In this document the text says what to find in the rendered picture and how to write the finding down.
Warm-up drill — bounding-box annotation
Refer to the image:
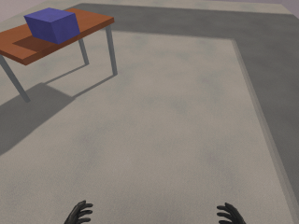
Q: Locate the robot left hand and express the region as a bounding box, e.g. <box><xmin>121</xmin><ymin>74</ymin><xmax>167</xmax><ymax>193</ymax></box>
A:
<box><xmin>64</xmin><ymin>200</ymin><xmax>93</xmax><ymax>224</ymax></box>

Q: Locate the robot right hand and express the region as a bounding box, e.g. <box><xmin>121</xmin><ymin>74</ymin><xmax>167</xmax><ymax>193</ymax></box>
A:
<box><xmin>217</xmin><ymin>203</ymin><xmax>246</xmax><ymax>224</ymax></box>

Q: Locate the carton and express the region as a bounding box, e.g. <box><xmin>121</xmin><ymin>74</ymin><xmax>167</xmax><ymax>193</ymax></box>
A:
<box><xmin>23</xmin><ymin>7</ymin><xmax>80</xmax><ymax>45</ymax></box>

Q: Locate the table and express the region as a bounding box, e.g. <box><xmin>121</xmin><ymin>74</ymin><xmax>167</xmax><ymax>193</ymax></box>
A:
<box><xmin>0</xmin><ymin>7</ymin><xmax>118</xmax><ymax>103</ymax></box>

